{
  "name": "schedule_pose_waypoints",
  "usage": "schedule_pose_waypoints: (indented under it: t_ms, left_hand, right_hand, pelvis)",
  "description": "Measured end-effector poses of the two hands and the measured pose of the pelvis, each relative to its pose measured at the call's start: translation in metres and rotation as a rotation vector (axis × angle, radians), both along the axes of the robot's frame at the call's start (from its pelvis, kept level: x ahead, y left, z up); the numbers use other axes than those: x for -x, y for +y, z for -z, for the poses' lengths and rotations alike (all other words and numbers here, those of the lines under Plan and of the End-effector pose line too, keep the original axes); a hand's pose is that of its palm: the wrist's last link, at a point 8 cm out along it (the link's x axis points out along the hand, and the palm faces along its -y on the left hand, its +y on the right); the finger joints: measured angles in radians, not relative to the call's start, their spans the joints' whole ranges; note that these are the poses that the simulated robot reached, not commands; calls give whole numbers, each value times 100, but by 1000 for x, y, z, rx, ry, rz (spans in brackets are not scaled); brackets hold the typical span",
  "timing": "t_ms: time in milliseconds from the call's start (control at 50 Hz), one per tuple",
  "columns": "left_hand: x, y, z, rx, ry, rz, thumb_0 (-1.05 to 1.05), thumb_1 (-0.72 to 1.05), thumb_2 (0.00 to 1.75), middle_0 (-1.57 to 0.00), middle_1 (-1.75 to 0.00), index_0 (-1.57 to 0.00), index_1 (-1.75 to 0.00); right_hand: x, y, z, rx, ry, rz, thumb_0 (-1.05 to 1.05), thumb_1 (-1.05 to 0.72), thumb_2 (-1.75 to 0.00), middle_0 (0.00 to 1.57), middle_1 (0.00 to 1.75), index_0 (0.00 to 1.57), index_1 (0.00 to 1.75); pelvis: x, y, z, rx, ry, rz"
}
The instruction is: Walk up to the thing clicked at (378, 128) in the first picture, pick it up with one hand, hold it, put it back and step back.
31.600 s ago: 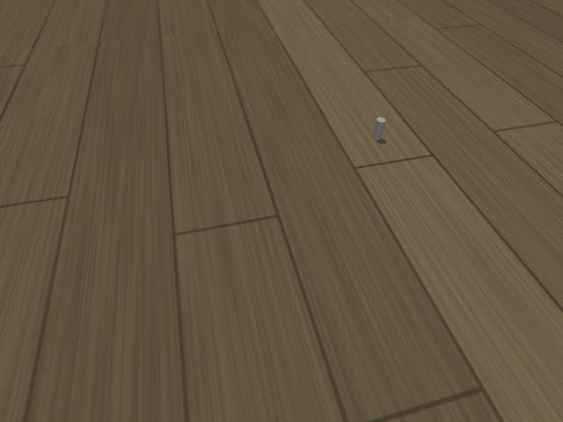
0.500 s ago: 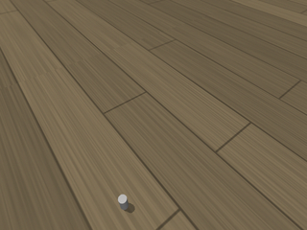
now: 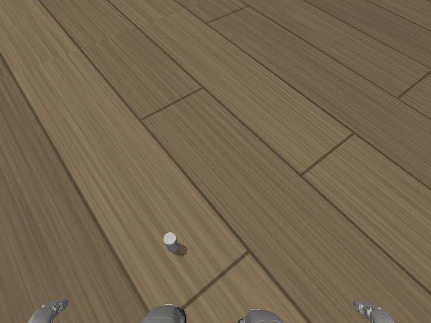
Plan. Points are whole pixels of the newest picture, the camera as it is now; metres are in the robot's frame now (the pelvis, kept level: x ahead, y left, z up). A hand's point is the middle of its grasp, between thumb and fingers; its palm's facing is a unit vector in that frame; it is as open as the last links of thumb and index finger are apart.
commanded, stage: step back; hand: left
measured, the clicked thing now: (171, 242) +0.44 +0.18 -0.70
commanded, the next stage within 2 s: none
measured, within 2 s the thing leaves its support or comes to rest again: neither
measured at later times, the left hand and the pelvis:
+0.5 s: hand out of the picture -0.01 +0.28 -0.15, palm faces +0.09 -0.91 -0.41, open 7.4 cm; pelvis -0.11 +0.00 -0.01, yaw +7 degrees
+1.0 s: hand out of the picture -0.21 +0.31 -0.16, palm faces -0.05 -0.91 -0.40, open 7.4 cm; pelvis -0.27 +0.03 -0.01, yaw -3 degrees
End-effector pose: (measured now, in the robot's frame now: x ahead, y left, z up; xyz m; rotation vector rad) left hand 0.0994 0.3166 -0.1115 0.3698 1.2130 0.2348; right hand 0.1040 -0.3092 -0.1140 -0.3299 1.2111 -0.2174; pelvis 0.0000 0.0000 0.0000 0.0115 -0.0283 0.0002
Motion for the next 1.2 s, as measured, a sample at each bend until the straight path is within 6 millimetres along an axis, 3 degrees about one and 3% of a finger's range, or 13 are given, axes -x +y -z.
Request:
schedule_pose_waypoints:
  t_ms: [80,180,240,300,420,540,660,740,840,900,1020,1120,1200]
  left_hand:
    - [21,-9,2,-24,-13,-11,0,90,89,-20,-30,-20,-30]
    - [66,-25,-5,-35,23,-29,0,90,89,-20,-30,-20,-30]
    - [85,-29,-14,-37,47,-44,1,90,89,-20,-30,-20,-30]
    - [91,-28,-19,-41,18,-53,1,90,89,-21,-30,-20,-30]
    - [102,-15,-18,-42,-89,-67,1,90,89,-21,-30,-20,-30]
    - [134,15,7,-7,-125,-73,1,90,89,-21,-30,-20,-30]
    - [175,33,9,25,-94,-107,1,90,89,-20,-30,-20,-30]
    - [208,40,4,32,-71,-106,1,90,89,-20,-30,-20,-30]
    - [257,44,9,17,20,-70,1,90,89,-20,-30,-20,-30]
    - [281,41,12,11,60,-42,1,90,89,-20,-30,-20,-30]
    - [321,27,10,-7,62,6,1,90,89,-20,-30,-20,-30]
    - [358,17,-9,-18,49,11,1,90,89,-20,-30,-20,-30]
    - [361,21,-21,-38,23,20,1,90,89,-21,-30,-20,-30]
  right_hand:
    - [2,-15,12,-7,-30,-18,1,-90,-89,21,30,21,30]
    - [6,-21,20,-15,-52,-30,1,-91,-89,20,30,21,30]
    - [21,-19,18,-35,-39,-36,1,-91,-89,20,30,21,30]
    - [45,-17,19,-28,15,-59,1,-91,-89,20,30,21,30]
    - [86,-8,23,11,110,-111,1,-91,-89,20,30,21,30]
    - [115,15,14,49,60,-142,1,-91,-89,20,30,21,30]
    - [156,37,-16,64,31,-131,1,-90,-89,21,30,21,30]
    - [167,45,-29,75,1,-129,1,-90,-89,21,30,21,30]
    - [175,52,-30,64,-98,-117,1,-90,-89,21,30,21,30]
    - [190,52,-23,46,-139,-110,1,-90,-89,21,30,21,30]
    - [241,37,2,-1,-158,-55,1,-90,-89,21,30,21,30]
    - [302,29,6,-26,-87,7,1,-90,-89,21,30,21,30]
    - [353,22,1,-8,-33,42,1,-90,-89,21,30,21,30]
  pelvis:
    - [14,-15,12,-4,-6,-7]
    - [33,-23,11,-18,-16,-8]
    - [43,-22,3,-22,0,-18]
    - [54,-21,-1,-17,16,-37]
    - [84,-9,4,0,12,-90]
    - [125,14,17,2,-18,-120]
    - [155,29,3,48,-29,-106]
    - [176,35,-5,52,-1,-73]
    - [208,39,-3,43,2,-20]
    - [230,38,2,36,-5,7]
    - [277,29,15,34,-25,53]
    - [304,24,5,-12,-28,72]
    - [324,28,-3,-27,4,57]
